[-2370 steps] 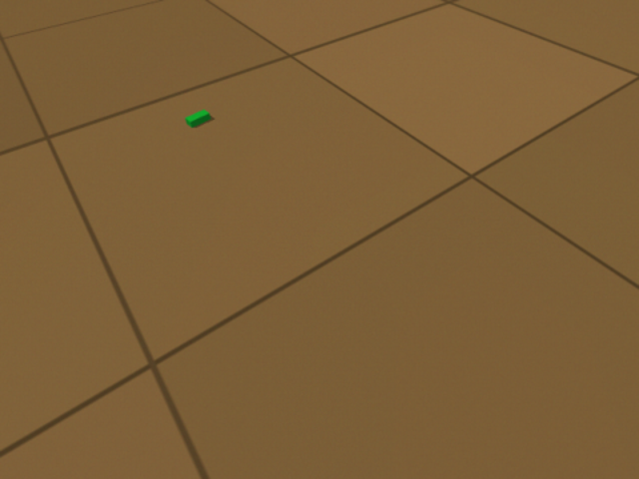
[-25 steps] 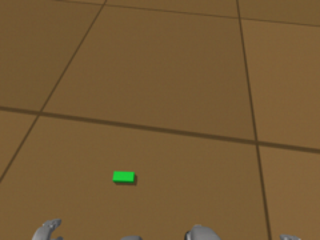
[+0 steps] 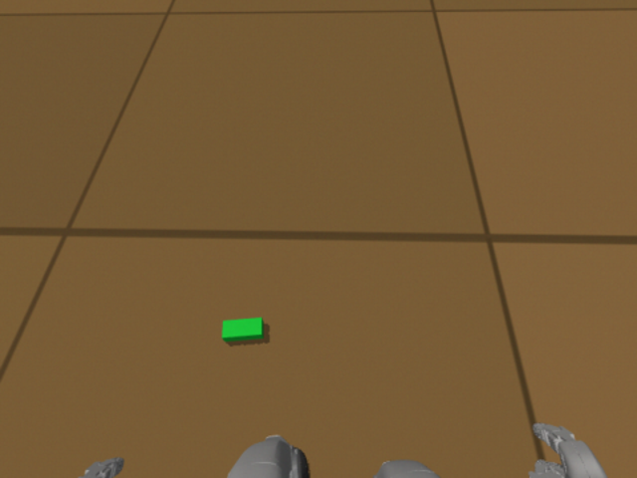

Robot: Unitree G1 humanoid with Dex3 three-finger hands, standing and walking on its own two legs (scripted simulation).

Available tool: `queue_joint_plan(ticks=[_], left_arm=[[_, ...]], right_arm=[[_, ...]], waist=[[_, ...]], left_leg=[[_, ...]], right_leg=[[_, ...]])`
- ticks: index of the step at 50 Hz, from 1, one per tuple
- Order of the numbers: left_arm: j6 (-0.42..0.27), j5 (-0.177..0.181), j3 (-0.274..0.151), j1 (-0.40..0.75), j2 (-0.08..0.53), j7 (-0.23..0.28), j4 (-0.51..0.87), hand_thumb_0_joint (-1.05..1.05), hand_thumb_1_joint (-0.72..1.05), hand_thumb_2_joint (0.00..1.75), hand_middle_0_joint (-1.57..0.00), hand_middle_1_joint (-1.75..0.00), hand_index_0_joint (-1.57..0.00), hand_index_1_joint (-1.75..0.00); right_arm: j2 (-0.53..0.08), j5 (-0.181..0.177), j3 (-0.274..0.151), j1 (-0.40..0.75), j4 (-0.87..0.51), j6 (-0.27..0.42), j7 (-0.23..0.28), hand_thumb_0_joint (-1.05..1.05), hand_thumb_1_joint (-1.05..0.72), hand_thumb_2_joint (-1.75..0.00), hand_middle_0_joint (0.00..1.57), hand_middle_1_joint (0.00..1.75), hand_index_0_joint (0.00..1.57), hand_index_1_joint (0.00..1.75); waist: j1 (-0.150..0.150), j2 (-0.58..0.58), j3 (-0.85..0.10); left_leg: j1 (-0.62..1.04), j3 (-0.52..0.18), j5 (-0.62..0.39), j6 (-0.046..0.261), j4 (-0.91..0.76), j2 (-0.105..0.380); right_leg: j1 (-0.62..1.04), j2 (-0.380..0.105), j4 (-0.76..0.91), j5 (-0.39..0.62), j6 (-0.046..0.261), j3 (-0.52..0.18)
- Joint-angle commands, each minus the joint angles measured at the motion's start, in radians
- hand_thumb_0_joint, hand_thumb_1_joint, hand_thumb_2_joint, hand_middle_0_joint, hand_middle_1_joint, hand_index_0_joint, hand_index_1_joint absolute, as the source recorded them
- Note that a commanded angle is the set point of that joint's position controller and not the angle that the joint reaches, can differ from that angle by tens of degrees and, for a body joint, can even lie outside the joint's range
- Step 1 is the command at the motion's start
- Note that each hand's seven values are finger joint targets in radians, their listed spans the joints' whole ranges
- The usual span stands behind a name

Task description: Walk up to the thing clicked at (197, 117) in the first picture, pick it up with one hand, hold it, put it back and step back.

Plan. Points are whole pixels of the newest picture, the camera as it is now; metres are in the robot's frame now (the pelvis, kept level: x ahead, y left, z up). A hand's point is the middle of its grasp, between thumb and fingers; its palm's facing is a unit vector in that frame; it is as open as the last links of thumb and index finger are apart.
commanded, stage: step back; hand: left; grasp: from above
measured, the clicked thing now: (243, 329) +0.56 +0.27 -0.73
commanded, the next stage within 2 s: none
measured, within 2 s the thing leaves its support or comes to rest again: neither
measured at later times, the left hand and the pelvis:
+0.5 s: hand out of the picture -0.03 +0.26 -0.13, palm faces +0.07 -0.93 -0.36, open 7.4 cm; pelvis -0.14 -0.01 +0.01, yaw +4 degrees
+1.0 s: hand out of the picture -0.22 +0.24 -0.14, palm faces +0.09 -0.91 -0.41, open 7.4 cm; pelvis -0.31 -0.05 -0.01, yaw +7 degrees
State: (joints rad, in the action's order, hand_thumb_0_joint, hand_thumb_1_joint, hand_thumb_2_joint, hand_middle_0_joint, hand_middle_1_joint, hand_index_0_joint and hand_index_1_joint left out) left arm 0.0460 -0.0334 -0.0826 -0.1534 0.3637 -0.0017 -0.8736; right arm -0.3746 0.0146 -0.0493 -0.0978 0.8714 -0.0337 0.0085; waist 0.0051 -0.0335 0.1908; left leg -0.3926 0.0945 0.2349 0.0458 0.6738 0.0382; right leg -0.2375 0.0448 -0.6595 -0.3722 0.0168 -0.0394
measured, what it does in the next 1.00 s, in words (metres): walks backwards: left foot, then right foot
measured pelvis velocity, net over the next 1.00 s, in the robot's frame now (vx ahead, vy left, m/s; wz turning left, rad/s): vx -0.31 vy -0.05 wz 0.11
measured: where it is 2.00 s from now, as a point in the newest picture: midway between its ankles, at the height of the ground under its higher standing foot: outside the picture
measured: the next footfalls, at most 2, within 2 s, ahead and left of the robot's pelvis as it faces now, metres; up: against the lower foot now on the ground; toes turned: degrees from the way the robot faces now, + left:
left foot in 0.32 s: -0.08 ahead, +0.11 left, +0.00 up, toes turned +3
right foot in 0.68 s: -0.18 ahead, -0.18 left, +0.00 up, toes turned +5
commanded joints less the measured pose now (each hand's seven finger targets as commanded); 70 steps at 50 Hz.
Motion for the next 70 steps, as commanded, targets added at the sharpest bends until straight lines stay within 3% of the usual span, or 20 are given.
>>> queue_joint_plan(ticks=[1,5,11,15,18,22,32,34,35,36,39,45,48,51,54,61,66,68,69,70], left_arm=[[-0.026,-0.012,-0.085,-0.012,0.348,0.008,0.121,0.00,0.90,0.90,-0.20,-0.30,-0.20,-0.30],[-0.029,-0.001,-0.058,0.093,0.234,0.026,0.162,0.00,0.90,0.90,-0.20,-0.30,-0.20,-0.30],[-0.016,-0.007,-0.056,-0.014,0.228,0.030,0.177,0.00,0.90,0.90,-0.20,-0.30,-0.20,-0.30],[0.005,0.011,-0.045,0.021,0.232,0.016,0.199,0.00,0.90,0.90,-0.20,-0.30,-0.20,-0.30],[0.003,0.000,-0.058,0.133,0.226,0.027,0.219,0.00,0.90,0.90,-0.20,-0.30,-0.20,-0.30],[0.007,0.024,-0.063,0.000,0.214,0.024,0.154,0.00,0.90,0.90,-0.20,-0.30,-0.20,-0.30],[-0.020,0.009,-0.053,-0.133,0.178,0.009,0.076,0.00,0.90,0.90,-0.20,-0.30,-0.20,-0.30],[-0.032,-0.013,-0.071,-0.151,0.255,0.010,0.072,0.00,0.90,0.90,-0.20,-0.30,-0.20,-0.30],[-0.026,-0.007,-0.099,-0.072,0.380,0.006,0.100,0.00,0.90,0.90,-0.20,-0.30,-0.20,-0.30],[-0.029,-0.015,-0.101,-0.005,0.413,0.009,0.142,0.00,0.90,0.90,-0.20,-0.30,-0.20,-0.30],[-0.031,-0.009,-0.064,0.117,0.277,0.025,0.155,0.00,0.90,0.90,-0.20,-0.30,-0.20,-0.30],[-0.016,-0.011,-0.059,0.023,0.270,0.037,0.163,0.00,0.90,0.90,-0.20,-0.30,-0.20,-0.30],[0.006,0.011,-0.035,0.025,0.241,0.027,0.171,0.00,0.90,0.90,-0.20,-0.30,-0.20,-0.30],[0.009,0.009,-0.048,0.088,0.241,0.045,0.176,0.00,0.90,0.90,-0.20,-0.30,-0.20,-0.30],[0.016,0.029,-0.046,-0.006,0.226,0.037,0.114,0.00,0.90,0.90,-0.20,-0.30,-0.20,-0.30],[0.002,0.010,-0.036,-0.028,0.200,0.018,0.114,0.00,0.90,0.90,-0.20,-0.30,-0.20,-0.30],[-0.023,0.001,-0.043,-0.202,0.200,0.008,-0.006,0.00,0.90,0.90,-0.20,-0.30,-0.20,-0.30],[-0.025,-0.020,-0.090,-0.131,0.379,0.009,0.035,0.00,0.90,0.90,-0.20,-0.30,-0.20,-0.30],[-0.027,-0.025,-0.094,-0.037,0.425,0.012,0.071,0.00,0.90,0.90,-0.20,-0.30,-0.20,-0.30],[-0.034,-0.015,-0.081,0.032,0.367,0.016,0.094,0.00,0.90,0.90,-0.20,-0.30,-0.20,-0.30]], right_arm=[[-0.203,-0.011,-0.062,0.037,-0.076,0.008,0.021,0.00,-0.90,-0.90,0.20,0.30,0.20,0.30],[-0.198,-0.024,-0.044,-0.078,-0.034,0.018,0.022,0.00,-0.90,-0.90,0.20,0.30,0.20,0.30],[-0.182,-0.005,-0.036,-0.081,-0.072,0.030,0.027,0.00,-0.90,-0.90,0.20,0.30,0.20,0.30],[-0.190,0.012,-0.056,-0.178,-0.036,0.041,0.021,0.00,-0.90,-0.90,0.20,0.30,0.20,0.30],[-0.385,0.027,-0.104,-0.100,-0.081,0.044,0.011,0.00,-0.90,-0.90,0.20,0.30,0.20,0.30],[-0.269,0.019,-0.068,-0.024,-0.091,0.050,0.032,0.00,-0.90,-0.90,0.20,0.30,0.20,0.30],[-0.301,0.010,-0.077,-0.020,-0.128,0.013,0.019,0.00,-0.90,-0.90,0.20,0.30,0.20,0.30],[-0.232,-0.002,-0.056,-0.026,-0.138,0.004,0.013,0.00,-0.90,-0.90,0.20,0.30,0.20,0.30],[-0.189,-0.010,-0.053,0.010,-0.154,0.005,0.026,0.00,-0.90,-0.90,0.20,0.30,0.20,0.30],[-0.231,-0.004,-0.070,0.007,-0.148,0.000,0.035,0.00,-0.90,-0.90,0.20,0.30,0.20,0.30],[-0.214,-0.021,-0.056,-0.087,-0.083,0.006,0.026,0.00,-0.90,-0.90,0.20,0.30,0.20,0.30],[-0.191,0.003,-0.043,-0.089,-0.090,0.022,0.022,0.00,-0.90,-0.90,0.20,0.30,0.20,0.30],[-0.203,0.017,-0.061,-0.173,-0.044,0.030,0.022,0.00,-0.90,-0.90,0.20,0.30,0.20,0.30],[-0.397,0.030,-0.103,-0.089,-0.083,0.033,0.010,0.00,-0.90,-0.90,0.20,0.30,0.20,0.30],[-0.280,0.031,-0.063,0.000,-0.083,0.037,0.027,0.00,-0.90,-0.90,0.20,0.30,0.20,0.30],[-0.268,0.024,-0.069,-0.059,-0.092,0.020,0.021,0.00,-0.90,-0.90,0.20,0.30,0.20,0.30],[-0.284,0.018,-0.070,-0.021,-0.091,-0.012,0.008,0.00,-0.90,-0.90,0.20,0.30,0.20,0.30],[-0.170,0.009,-0.043,0.033,-0.131,-0.003,0.016,0.00,-0.90,-0.90,0.20,0.30,0.20,0.30],[-0.222,0.012,-0.063,0.047,-0.118,-0.009,0.025,0.00,-0.90,-0.90,0.20,0.30,0.20,0.30],[-0.247,0.007,-0.068,0.010,-0.092,-0.009,0.022,0.00,-0.90,-0.90,0.20,0.30,0.20,0.30]], waist=[[-0.052,0.319,-0.130],[0.008,0.161,-0.146],[-0.056,0.227,-0.240],[-0.002,0.158,-0.263],[0.061,-0.186,-0.199],[-0.036,-0.065,-0.196],[-0.036,-0.172,-0.293],[-0.036,0.011,-0.274],[-0.065,0.329,-0.232],[-0.060,0.325,-0.166],[0.021,0.172,-0.137],[-0.042,0.254,-0.204],[-0.007,0.172,-0.252],[0.035,-0.174,-0.216],[-0.049,-0.038,-0.192],[0.008,-0.138,-0.246],[-0.050,-0.133,-0.298],[-0.088,0.302,-0.165],[-0.088,0.301,-0.082],[-0.039,0.175,-0.041]], left_leg=[[-0.002,-0.154,0.386,-0.054,0.358,-0.128],[-0.045,-0.231,0.245,-0.062,0.509,-0.169],[-0.052,-0.152,0.286,-0.062,0.077,-0.077],[0.193,-0.115,-0.070,-0.031,-0.277,-0.052],[0.085,-0.644,-0.312,0.262,-0.357,0.378],[0.179,-0.340,-0.472,0.170,-0.233,0.220],[0.166,-0.289,-0.298,0.132,-0.111,0.185],[-0.065,-0.256,-0.020,0.028,0.036,0.053],[-0.133,-0.159,0.327,-0.033,0.281,-0.136],[-0.071,-0.245,0.397,-0.053,0.466,-0.101],[-0.075,-0.245,0.244,-0.048,0.535,-0.151],[-0.037,-0.141,0.280,-0.053,0.077,-0.075],[0.189,-0.130,-0.037,-0.027,-0.293,-0.052],[0.036,-0.687,-0.236,0.264,-0.374,0.385],[0.078,-0.373,-0.352,0.165,-0.271,0.220],[0.296,-0.355,-0.247,0.195,-0.244,0.232],[0.102,-0.277,0.057,0.091,-0.175,0.162],[-0.204,-0.168,0.333,-0.041,0.152,-0.118],[-0.114,-0.260,0.344,-0.074,0.352,-0.081],[-0.114,-0.294,0.267,-0.071,0.429,-0.088]], right_leg=[[-0.173,-0.437,0.397,0.190,0.309,-0.524],[-0.069,-0.257,0.262,0.469,0.200,-0.204],[0.227,-0.280,0.140,0.621,0.199,-0.190],[0.059,-0.225,0.061,0.424,0.106,-0.144],[-0.177,0.023,-0.404,-0.262,-0.008,-0.090],[-0.263,0.060,-0.618,-0.141,0.004,-0.158],[0.055,-0.008,0.184,0.101,-0.005,0.053],[0.152,-0.138,0.264,0.078,0.048,-0.194],[-0.022,-0.373,0.352,0.098,0.220,-0.459],[-0.215,-0.474,0.376,0.116,0.300,-0.565],[-0.157,-0.280,0.233,0.345,0.188,-0.205],[0.101,-0.290,0.136,0.470,0.172,-0.198],[0.004,-0.225,-0.020,0.392,0.098,-0.143],[-0.187,0.015,-0.508,-0.290,-0.002,-0.122],[-0.232,0.047,-0.661,-0.149,0.007,-0.169],[-0.201,-0.007,-0.264,-0.159,-0.047,-0.059],[0.119,-0.017,0.269,0.013,0.025,0.040],[-0.049,-0.354,0.423,-0.305,0.163,-0.471],[-0.303,-0.491,0.496,-0.428,0.269,-0.599],[-0.308,-0.426,0.440,-0.344,0.239,-0.463]])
